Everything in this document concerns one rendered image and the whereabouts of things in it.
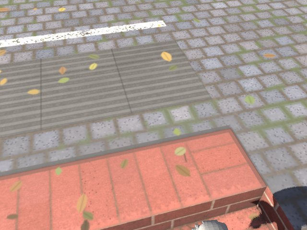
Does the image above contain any right robot thigh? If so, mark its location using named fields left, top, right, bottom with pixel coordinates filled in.
left=192, top=219, right=227, bottom=230

